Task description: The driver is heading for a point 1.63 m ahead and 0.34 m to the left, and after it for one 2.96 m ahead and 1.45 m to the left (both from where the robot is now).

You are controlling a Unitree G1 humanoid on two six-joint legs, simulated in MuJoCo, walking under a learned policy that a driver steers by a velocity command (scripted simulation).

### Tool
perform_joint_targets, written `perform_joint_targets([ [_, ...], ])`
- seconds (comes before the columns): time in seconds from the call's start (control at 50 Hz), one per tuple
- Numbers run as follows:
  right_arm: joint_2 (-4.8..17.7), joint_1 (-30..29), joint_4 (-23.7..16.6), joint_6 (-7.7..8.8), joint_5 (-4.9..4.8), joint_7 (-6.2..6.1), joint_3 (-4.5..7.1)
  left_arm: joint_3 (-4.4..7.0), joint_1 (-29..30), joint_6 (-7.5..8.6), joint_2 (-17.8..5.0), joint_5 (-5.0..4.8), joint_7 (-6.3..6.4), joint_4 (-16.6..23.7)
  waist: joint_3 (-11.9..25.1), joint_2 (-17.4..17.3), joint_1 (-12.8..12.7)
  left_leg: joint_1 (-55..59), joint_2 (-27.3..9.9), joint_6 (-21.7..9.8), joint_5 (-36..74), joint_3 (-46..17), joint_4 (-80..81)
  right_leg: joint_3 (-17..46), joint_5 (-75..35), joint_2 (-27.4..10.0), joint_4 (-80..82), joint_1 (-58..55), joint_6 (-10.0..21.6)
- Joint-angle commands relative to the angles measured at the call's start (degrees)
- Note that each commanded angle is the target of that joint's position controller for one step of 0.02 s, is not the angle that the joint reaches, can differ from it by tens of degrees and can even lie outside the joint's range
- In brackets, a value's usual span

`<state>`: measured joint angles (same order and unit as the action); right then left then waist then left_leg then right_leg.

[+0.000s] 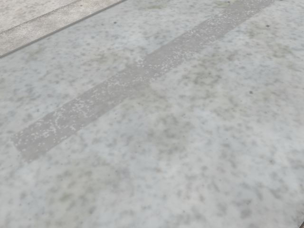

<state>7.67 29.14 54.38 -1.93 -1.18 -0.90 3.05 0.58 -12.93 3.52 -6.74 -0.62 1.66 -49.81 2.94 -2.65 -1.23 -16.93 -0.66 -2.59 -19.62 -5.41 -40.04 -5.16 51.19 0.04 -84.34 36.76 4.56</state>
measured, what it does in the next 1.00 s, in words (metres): walks ahead: left foot 0.16 m lower, then right foot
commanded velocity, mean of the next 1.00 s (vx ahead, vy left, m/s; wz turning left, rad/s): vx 0.46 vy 0.00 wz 0.00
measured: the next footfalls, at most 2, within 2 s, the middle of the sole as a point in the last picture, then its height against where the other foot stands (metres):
left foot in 0.38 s outside the picture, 0.16 m lower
right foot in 0.86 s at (166, 196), level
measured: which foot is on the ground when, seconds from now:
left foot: up 0.00-0.36, down 0.38-0.86, up 0.88-1.00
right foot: down 0.00-0.36, up 0.38-0.84, down 0.86-1.00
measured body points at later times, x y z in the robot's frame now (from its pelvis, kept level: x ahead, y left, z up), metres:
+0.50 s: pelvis +0.26 +0.09 -0.01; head +0.29 +0.10 +0.44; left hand +0.30 +0.35 -0.15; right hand +0.36 -0.14 -0.14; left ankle +0.26 +0.17 -0.74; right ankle +0.14 -0.07 -0.52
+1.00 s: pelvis +0.56 +0.07 -0.01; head +0.60 +0.07 +0.44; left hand +0.72 +0.32 -0.12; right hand +0.61 -0.18 -0.15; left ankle +0.45 +0.21 -0.64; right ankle +0.63 +0.01 -0.74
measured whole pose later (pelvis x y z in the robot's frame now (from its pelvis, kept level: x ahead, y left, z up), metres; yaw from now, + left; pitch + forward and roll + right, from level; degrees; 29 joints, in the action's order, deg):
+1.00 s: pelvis +0.56 +0.07 -0.01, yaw +1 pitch +2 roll -1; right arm 12.3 17.7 50.6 5.1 -0.7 -0.5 2.7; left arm 3.3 -5.9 6.3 -13.2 -0.1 -1.7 -49.0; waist -2.1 -1.1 0.8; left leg -24.0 -1.3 -2.3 -20.2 -4.2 -70.8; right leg -2.5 6.7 5.8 -24.4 19.9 5.9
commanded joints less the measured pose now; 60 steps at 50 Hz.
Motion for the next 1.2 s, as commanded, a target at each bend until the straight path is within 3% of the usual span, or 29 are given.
perform_joint_targets([
  [0.02, 3.20, -20.85, -10.55, 6.81, -1.68, 0.70, 1.03, 4.98, -19.95, 5.01, -16.04, -0.03, -0.21, -3.89, -8.58, 15.61, -11.64, -47.13, 6.19, -2.85, -9.14, -17.67, -28.12, 68.37, -13.38, -21.03, 53.77, -30.49, 22.21],
  [0.06, 3.77, -18.10, -8.83, 6.85, -1.55, 0.81, 1.62, 3.45, -13.28, 4.92, -9.73, 0.01, -0.92, -5.59, -9.05, 8.46, -4.82, -44.81, 3.37, -2.68, -5.72, -14.06, -30.97, 52.88, -27.00, -20.43, 41.92, -22.59, 15.30],
  [0.1, 4.53, -12.73, -7.49, 4.38, -1.71, 0.83, 2.33, 1.45, -7.19, 2.62, -4.15, 1.28, -1.39, -5.73, -7.79, 7.31, 0.55, -30.40, 1.63, -2.06, 5.15, -5.70, -29.24, 33.56, -24.98, -15.39, 39.46, -7.26, 8.63],
  [0.14, 3.41, -15.14, -9.63, 2.77, -1.52, 1.74, 1.66, 1.12, -4.50, 1.58, -5.20, 0.72, -0.44, -5.12, -8.61, 8.69, 1.68, -20.15, 1.78, -0.92, 16.73, 0.76, -21.33, 21.94, -21.32, -11.31, 43.37, 1.64, 6.35],
  [0.18, 2.73, -23.85, -13.69, 2.59, -1.12, 2.81, 0.68, 1.87, -5.15, 1.34, -8.82, -0.34, 1.18, -5.26, -9.40, 7.80, -0.56, -12.28, 1.52, 0.64, 20.18, 5.67, -7.97, 16.00, -18.93, -8.90, 47.00, 2.97, 5.27],
  [0.22, 2.63, -32.11, -16.77, 3.09, -1.68, 3.81, -0.05, 2.70, -7.78, 1.02, -10.42, -1.69, 2.38, -5.83, -8.41, 9.14, -3.25, -8.19, 1.07, 2.56, 21.51, 7.45, 2.16, 13.23, -20.11, -7.81, 46.42, -3.16, 4.75],
  [0.28, 5.61, -33.27, -16.48, 4.19, -1.91, 4.58, 0.25, 3.64, -11.40, 0.49, -11.98, -1.62, 2.51, -6.06, -7.44, 8.66, -5.00, -10.45, -1.31, 2.86, 26.92, 6.37, 13.70, 14.61, -33.22, -9.15, 41.09, -19.87, 4.22],
  [0.32, 7.88, -26.93, -13.92, 4.81, -1.03, 4.82, 1.26, 4.15, -12.17, 0.18, -12.29, -1.36, 1.54, -6.30, -4.06, 6.92, -2.09, -3.56, -1.85, 0.42, 30.97, 7.62, 20.13, 12.79, -48.49, -8.20, 30.55, -26.26, 2.67],
  [0.36, 10.06, -6.47, -7.55, 4.87, 0.45, 4.12, 2.95, 3.94, -11.50, 1.08, -10.70, -0.99, 0.30, -6.74, 3.97, 3.08, 8.94, 24.35, -2.42, -3.80, 39.48, 9.96, 24.76, 8.15, -53.06, -4.10, 4.34, -14.85, 0.88],
  [0.38, 10.08, 2.76, -3.70, 4.66, 1.13, 3.75, 2.80, 3.74, -10.13, 1.86, -6.89, -0.04, -0.52, -6.80, 5.28, -3.98, 12.38, 39.12, -9.69, -7.78, 42.15, 0.83, 19.31, 7.57, -13.18, 1.66, -20.62, 4.13, -0.70],
  [0.4, 10.64, 0.48, -4.30, 4.59, 3.28, 3.66, 1.27, 2.37, -11.22, 3.76, -2.58, 0.20, -0.80, -3.95, 5.96, -11.66, 8.63, 41.80, -13.28, -6.34, 68.16, -1.82, 1.31, 13.48, -5.69, 1.12, -30.60, 16.57, 1.54],
  [0.42, 11.72, 0.94, -4.89, 4.55, 3.33, 3.34, 1.64, 2.51, -13.95, 5.16, -5.43, -1.21, -1.14, -2.57, 10.79, -13.09, 7.72, 43.59, -17.48, -11.67, 68.46, -6.85, 2.43, 14.63, -11.20, 0.95, -29.65, 21.55, 0.20],
  [0.44, 16.22, -2.23, -4.89, 4.71, 2.74, 3.17, 3.05, 2.84, -11.30, 5.47, -8.22, -2.53, -0.62, 0.73, 11.06, -12.04, 5.64, 40.20, -21.70, -17.70, 41.99, -17.00, 12.93, 9.38, -17.76, -1.14, -25.61, 26.33, -2.66],
  [0.46, 11.86, -7.18, -6.13, 5.44, 2.21, 2.54, 1.98, 3.37, -4.98, 5.37, -9.80, -2.62, 0.15, 2.14, 9.17, -3.65, 4.95, 34.98, -21.97, -17.47, 21.75, -20.27, 18.71, 10.58, -26.67, -4.69, -18.51, 28.60, -2.62],
  [0.5, 8.26, -15.82, -7.49, 7.29, 1.97, 2.59, -0.12, 4.05, -1.67, 4.04, -10.40, -1.05, 0.45, 3.08, 0.03, 1.88, -0.98, 16.87, -18.35, -14.10, 25.78, -18.80, 22.64, 10.88, -38.23, -7.43, -5.18, 23.10, -3.54],
  [0.52, 8.57, -16.53, -6.74, 7.53, 1.94, 2.30, -0.13, 4.00, -0.65, 3.26, -9.60, -0.42, 0.38, 3.24, -3.53, 0.42, -1.82, 9.65, -15.49, -11.78, 28.78, -13.09, 24.38, 10.36, -40.72, -8.33, 5.21, 18.30, -4.38],
  [0.6, 9.74, -9.80, -4.29, 8.10, 1.33, 0.21, 0.03, 2.93, 10.92, 3.16, -6.38, 0.88, -1.04, 7.11, -3.62, -3.25, 0.36, 4.49, -9.19, -7.63, 41.00, -3.49, 28.33, 7.08, -53.30, -4.88, 34.68, 4.83, -4.40],
  [0.68, 10.13, -2.11, -1.87, 7.47, -0.24, -0.68, 0.31, 2.42, 22.30, 2.98, -5.74, -0.35, -3.22, 9.58, -5.36, -1.02, 4.26, 14.02, -9.04, -4.89, 37.15, -1.84, 30.68, 4.22, -60.28, -1.28, 51.59, 2.53, -2.49],
  [0.76, 10.32, 2.32, 0.37, 6.33, 0.68, -0.81, 0.80, 2.38, 28.23, 3.40, -6.87, -0.60, -4.92, 12.08, -7.14, -1.05, 5.13, 23.47, -11.52, -4.95, 39.27, -1.39, 28.33, 3.95, -56.96, -0.07, 56.65, 3.26, 0.18],
  [0.82, 12.50, -0.35, -0.62, 5.98, 1.40, -0.17, 1.61, 3.66, 21.24, 3.37, -10.58, -0.33, -4.55, 10.70, -0.85, -3.83, 0.08, 26.58, -11.65, -4.93, 60.70, -0.36, 17.76, 1.92, -48.81, 3.41, 57.13, -9.35, 2.92],
  [0.84, 12.85, -2.83, -1.63, 5.72, 1.89, 0.15, 1.61, 4.85, 11.49, 3.27, -13.23, -0.20, -4.04, 8.14, 4.48, -4.35, -4.82, 21.88, -9.98, -4.05, 64.99, 0.72, 7.48, 2.87, -50.49, 3.14, 56.48, -23.15, 5.06],
  [0.86, 12.52, -5.96, -3.83, 5.98, 2.58, 0.41, 1.25, 5.82, -1.50, 2.98, -16.56, 0.67, -3.40, 5.10, 13.00, -1.16, -9.70, 8.45, -7.19, -2.97, 51.57, 1.33, -8.43, 11.45, -56.98, -4.63, 52.27, -43.84, 8.74],
  [0.88, 4.96, 3.21, -3.50, 6.76, 2.19, 1.45, -1.06, 6.23, -8.09, 2.97, -19.66, 1.56, -3.34, 3.65, 23.00, 14.32, -5.67, -16.04, 3.55, 1.13, 1.40, 1.12, -33.69, 38.43, -53.46, -20.98, 54.08, -67.85, 19.81],
  [0.9, 8.69, 3.33, -2.37, 8.00, 0.52, 1.82, -0.40, 5.31, -9.79, 2.34, -15.22, 0.46, -2.92, 2.43, 24.47, 12.95, -6.98, -22.38, 4.52, 0.24, -11.78, -5.77, -42.04, 48.57, -44.28, -21.53, 61.82, -67.13, 19.31],
  [0.92, 12.08, -3.23, -4.98, 8.45, -0.79, 1.48, 0.65, 4.64, -1.16, 2.41, -13.43, -0.27, -2.60, 3.52, 12.36, 9.80, -5.01, -26.67, 1.11, -0.11, -7.14, -4.37, -41.58, 39.49, -43.63, -19.21, 64.91, -56.52, 15.69],
  [0.96, 12.54, -10.41, -7.14, 8.45, 0.04, -0.01, 1.28, 3.67, 6.69, 3.56, -11.04, 0.25, -3.15, 4.43, 1.61, 0.95, -0.49, -22.19, -3.32, 0.40, -0.02, -0.93, -34.98, 27.56, -55.01, -14.94, 69.31, -36.45, 12.60],
  [1.04, 8.47, -9.39, -8.26, 6.93, 0.75, -0.57, 1.20, 3.31, 5.45, 4.39, -10.80, 0.51, -3.59, 1.94, -0.75, 4.72, 3.48, -15.37, -6.49, 1.56, 3.18, 0.70, -24.82, 18.89, -63.45, -10.84, 73.83, -24.65, 11.38],
  [1.1, 7.90, -15.71, -10.99, 6.58, 1.57, -0.92, 0.83, 3.59, 3.03, 3.75, -13.36, 0.70, -2.28, 0.06, -1.98, 4.86, 2.78, -15.65, -5.83, 3.76, 10.13, 2.87, -13.61, 11.92, -82.44, -8.83, 72.40, -22.73, 9.66],
  [1.2, 7.53, -24.06, -12.71, 5.68, 1.05, -0.17, -0.09, 3.41, -2.19, 2.02, -15.10, 0.01, -1.12, -2.85, 0.55, 6.10, -0.61, -9.63, -2.35, 3.59, 23.37, 4.12, 2.10, 8.27, -79.31, -6.76, 69.19, -25.94, 5.50],
])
